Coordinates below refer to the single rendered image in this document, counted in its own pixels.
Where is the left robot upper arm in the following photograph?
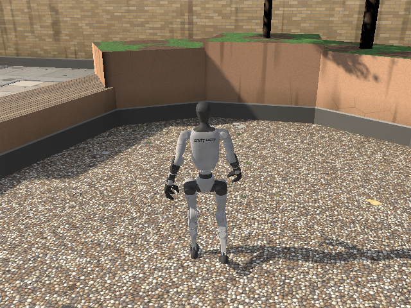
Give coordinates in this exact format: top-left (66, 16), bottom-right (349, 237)
top-left (173, 130), bottom-right (191, 166)

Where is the robot left hand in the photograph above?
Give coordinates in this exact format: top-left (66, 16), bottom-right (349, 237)
top-left (164, 184), bottom-right (179, 200)

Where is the robot right forearm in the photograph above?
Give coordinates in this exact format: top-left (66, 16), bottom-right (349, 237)
top-left (230, 154), bottom-right (241, 174)

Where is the robot right hand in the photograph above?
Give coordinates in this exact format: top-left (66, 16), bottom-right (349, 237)
top-left (227, 171), bottom-right (242, 183)

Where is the humanoid robot head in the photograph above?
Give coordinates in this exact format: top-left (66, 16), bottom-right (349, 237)
top-left (193, 101), bottom-right (215, 132)

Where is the robot left forearm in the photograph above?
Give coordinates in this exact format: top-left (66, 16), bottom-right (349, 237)
top-left (166, 156), bottom-right (180, 185)

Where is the right robot upper arm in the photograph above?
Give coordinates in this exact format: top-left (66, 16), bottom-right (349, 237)
top-left (218, 129), bottom-right (236, 163)

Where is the right robot shin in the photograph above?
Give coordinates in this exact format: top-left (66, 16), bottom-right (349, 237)
top-left (218, 212), bottom-right (227, 255)

